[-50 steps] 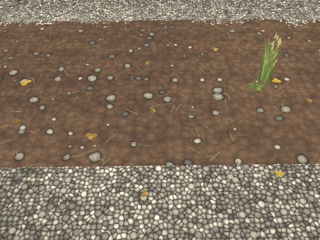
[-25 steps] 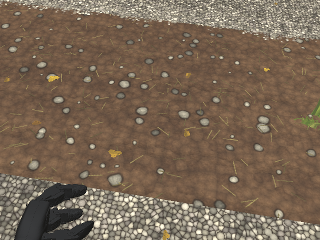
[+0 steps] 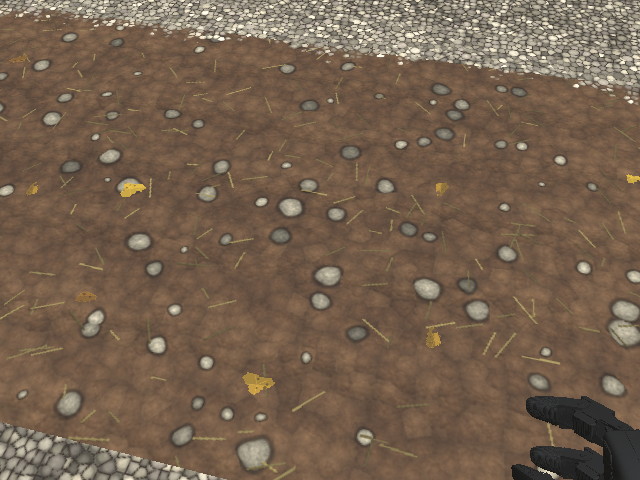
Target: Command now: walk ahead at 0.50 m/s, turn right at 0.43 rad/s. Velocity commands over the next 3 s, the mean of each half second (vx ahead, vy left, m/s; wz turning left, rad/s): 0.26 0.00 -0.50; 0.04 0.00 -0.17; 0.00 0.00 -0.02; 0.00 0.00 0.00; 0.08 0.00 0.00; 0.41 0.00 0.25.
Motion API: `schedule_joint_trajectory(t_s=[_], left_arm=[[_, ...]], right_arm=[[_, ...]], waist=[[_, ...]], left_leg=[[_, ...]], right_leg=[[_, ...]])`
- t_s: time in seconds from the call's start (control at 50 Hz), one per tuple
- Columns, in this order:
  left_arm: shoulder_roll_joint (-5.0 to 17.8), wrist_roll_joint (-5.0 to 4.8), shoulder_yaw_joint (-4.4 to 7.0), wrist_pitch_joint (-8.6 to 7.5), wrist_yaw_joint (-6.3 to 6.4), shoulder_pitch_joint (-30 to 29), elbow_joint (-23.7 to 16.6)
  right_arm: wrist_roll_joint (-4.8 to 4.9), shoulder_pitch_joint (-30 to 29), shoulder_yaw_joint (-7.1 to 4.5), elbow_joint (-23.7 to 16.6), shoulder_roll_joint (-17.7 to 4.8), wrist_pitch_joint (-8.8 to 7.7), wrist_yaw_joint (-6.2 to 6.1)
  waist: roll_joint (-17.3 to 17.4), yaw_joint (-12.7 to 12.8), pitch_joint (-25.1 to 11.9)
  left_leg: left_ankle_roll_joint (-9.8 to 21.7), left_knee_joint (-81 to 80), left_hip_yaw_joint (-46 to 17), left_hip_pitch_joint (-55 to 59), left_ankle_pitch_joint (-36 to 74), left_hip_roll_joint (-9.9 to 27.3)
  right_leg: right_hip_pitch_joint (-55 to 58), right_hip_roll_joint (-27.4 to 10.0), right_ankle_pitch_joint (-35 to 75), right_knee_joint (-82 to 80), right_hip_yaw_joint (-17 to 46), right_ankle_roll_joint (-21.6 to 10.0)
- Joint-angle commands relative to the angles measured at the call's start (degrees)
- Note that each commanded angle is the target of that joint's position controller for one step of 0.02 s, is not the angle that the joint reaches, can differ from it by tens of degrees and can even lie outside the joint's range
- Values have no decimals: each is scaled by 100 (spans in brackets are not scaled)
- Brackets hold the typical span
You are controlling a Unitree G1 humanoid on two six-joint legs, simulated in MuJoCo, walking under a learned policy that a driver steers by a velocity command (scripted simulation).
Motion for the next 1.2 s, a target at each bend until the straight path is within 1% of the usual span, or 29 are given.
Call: schedule_joint_trajectory(t_s=[0.02, 0.04, 0.06, 0.08, 0.1, 0.12, 0.14, 0.18, 0.24, 0.28, 0.36, 0.44, 0.48, 0.5, 0.52, 0.54, 0.56, 0.58, 0.6, 0.64, 0.72, 0.8, 0.86, 0.88, 0.9, 0.92, 0.96, 1.02, 1.2], left_arm=[[843, 20, 198, 29, 62, -102, -390], [768, 65, 170, 2, 37, -326, -516], [504, 169, 85, -41, 25, -456, -696], [308, 38, -7, -80, 21, 337, -802], [801, 12, 117, -39, 40, 256, -677], [995, 53, 202, 42, 48, -189, -744], [938, 102, 231, 124, 70, -386, -781], [787, 137, 272, 278, 64, -435, -865], [517, 120, 226, 413, 54, -618, -1056], [482, 129, 201, 436, 23, -868, -1179], [511, 138, 173, 405, -114, -1450, -1441], [675, 154, 229, 446, -247, -1860, -1735], [667, 166, 251, 430, -263, -1657, -1710], [833, 187, 320, 400, -227, -1414, -1614], [1377, 217, 460, 376, -125, -1035, -1598], [1798, 321, 467, 371, -60, -1103, -1753], [1225, 347, 307, 323, -91, -929, -1705], [1054, 336, 230, 262, -129, -1171, -1657], [976, 275, 209, 235, -132, -1438, -1594], [941, 238, 167, 258, -90, -1825, -1575], [787, 294, 123, 247, -46, -2107, -1472], [760, 316, 93, 280, -18, -1992, -1250], [583, 240, 1, 305, -33, -2025, -1095], [496, 262, -29, 280, -46, -1803, -996], [505, 341, -20, 243, -85, -1587, -964], [429, 337, -17, 240, -86, -1643, -967], [565, 324, 28, 287, -37, -1982, -927], [537, 317, 41, 355, 11, -1838, -760], [481, 255, 65, 294, 40, -1659, -236]], right_arm=[[27, 275, -269, -338, -673, -181, 49], [-32, 957, -368, -198, -895, -201, -3], [-72, 1995, -486, -57, -1292, -175, -70], [-79, 2192, -541, 77, -1509, -100, -47], [-8, 1918, -455, -34, -1041, -73, -47], [-21, 1586, -378, -113, -789, -59, -51], [-51, 1250, -323, -145, -657, -35, -31], [-71, 862, -276, -79, -513, -2, 8], [-107, 682, -362, 73, -784, 20, -32], [-79, 679, -413, 167, -946, 81, -104], [13, 695, -452, 299, -1132, 212, -200], [140, 908, -523, 429, -1367, 296, -163], [245, 863, -523, 468, -1401, 318, -142], [222, 1096, -487, 560, -1271, 306, -120], [26, 1340, -405, 541, -1044, 270, -90], [-179, 1575, -235, 348, -741, 240, -34], [-56, 1318, -314, 451, -1054, 288, -9], [111, 1061, -350, 401, -1170, 370, -17], [114, 1008, -335, 465, -1083, 441, -78], [28, 1017, -367, 515, -1123, 576, -187], [43, 1240, -294, 660, -851, 667, -239], [45, 1054, -257, 685, -852, 678, -214], [-27, 1292, -216, 858, -748, 635, -127], [-117, 1330, -218, 875, -881, 617, -105], [-133, 1271, -273, 842, -1227, 614, -114], [-85, 1102, -291, 948, -1177, 588, -86], [-148, 850, -172, 903, -817, 474, -63], [-91, 996, -142, 1013, -834, 351, -95], [-41, 1260, -80, 1332, -766, 379, -147]], waist=[[-577, -623, -317], [-472, -980, -727], [202, -1399, -1462], [1810, -1021, -1949], [1077, -1017, -1405], [616, -1018, -770], [207, -836, -509], [327, -514, -250], [633, -429, -277], [502, -472, -389], [452, -628, -470], [504, -728, -429], [474, -545, -433], [218, -489, -556], [-682, -469, -985], [-1947, -617, -1405], [-1146, -258, -1940], [-908, -311, -1515], [-661, -423, -1193], [-692, -636, -873], [-829, -768, -811], [-939, -603, -676], [-769, -819, -476], [-529, -751, -462], [86, -471, -377], [749, -368, -247], [617, -478, -13], [333, -533, 100], [-143, -643, 7]], left_leg=[[305, -620, 119, 1501, -232, -122], [552, -503, -101, 2719, -190, 232], [910, -376, -1036, 4310, 4, 1232], [1754, -692, -3108, 5346, -356, 2413], [1708, -820, -3172, 4870, -527, 2398], [1530, -813, -2314, 4172, 481, 2150], [1448, -831, -1638, 3569, 1567, 1908], [1332, -1030, -765, 2571, 2355, 1567], [1448, -1377, -88, 2102, 2587, 1465], [1444, -1410, 222, 2169, 2457, 1489], [1313, -1400, 759, 2186, 1808, 1460], [1196, -940, 734, 2528, 1463, 1679], [1027, -395, 761, 2577, 1408, 1602], [792, 190, 959, 2391, 1220, 1302], [344, 1400, 1349, 1506, 39, 880], [-143, 3165, 1288, -167, -3775, 132], [-180, 3772, 359, -109, -3972, 250], [-142, 3900, 294, -239, -3697, 360], [-104, 3684, 294, -358, -3416, 416], [-166, 3348, 291, 142, -2827, 431], [-235, 2242, 364, 904, -2355, 330], [-159, 1204, 398, 1390, -2119, 287], [71, -368, 555, 2230, -1066, 180], [202, -528, 266, 2548, -621, 430], [407, -460, -60, 2547, -283, 840], [613, -698, -173, 1620, -1692, 846], [440, -1024, -110, 996, -2476, 672], [274, -844, 89, 1203, -2015, 502], [330, -662, 223, 1591, -1420, 354]], right_leg=[[-208, -1373, 2092, 72, 1485, -594], [-748, -1103, 2220, 823, 1267, -426], [-1723, -602, 916, 2446, 624, -157], [-3216, -134, -1585, 3830, 195, 97], [-3715, -521, -1535, 4481, 224, 251], [-3744, -629, -1122, 4729, 123, 388], [-3567, -785, -893, 4743, -39, 514], [-3069, -1026, -691, 4421, -205, 658], [-2804, -1023, -136, 3979, -471, 833], [-2746, -1092, 351, 3465, -511, 831], [-2227, -1098, 1219, 2372, -719, 712], [-1957, -990, 656, 1617, -872, 486], [-1428, -788, 895, 680, -1039, 269], [-725, -638, 1617, 109, -1008, 110], [568, -1457, 4122, 159, -9, -201], [1632, -3006, 5937, 331, 1833, -1509], [1285, -3067, 5449, 182, 1771, -1801], [1000, -2702, 4971, 145, 1223, -1552], [718, -2377, 4335, 83, 915, -1225], [-110, -2099, 3744, -167, 578, -1010], [-578, -1834, 3034, -335, 257, -928], [-667, -1859, 1686, -453, 500, -898], [-1016, -1600, 525, -359, 466, -503], [-1207, -1412, 140, -252, 374, -196], [-1378, -1044, -260, 5, 50, 45], [-866, -702, -74, 90, -448, 264], [-307, -743, 411, 339, -454, 300], [-404, -839, 589, 233, -305, 178], [-321, -857, 1207, 217, -328, 245]])
Next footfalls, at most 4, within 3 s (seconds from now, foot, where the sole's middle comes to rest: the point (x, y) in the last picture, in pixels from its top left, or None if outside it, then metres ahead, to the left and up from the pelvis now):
0.04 left None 0.18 0.12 -0.77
0.52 right None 0.23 -0.16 -0.77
0.88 left None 0.26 0.09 -0.77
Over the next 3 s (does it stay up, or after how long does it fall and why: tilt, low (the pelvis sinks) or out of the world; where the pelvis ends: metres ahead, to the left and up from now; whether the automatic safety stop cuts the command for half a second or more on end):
stays up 0.45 -0.10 -0.03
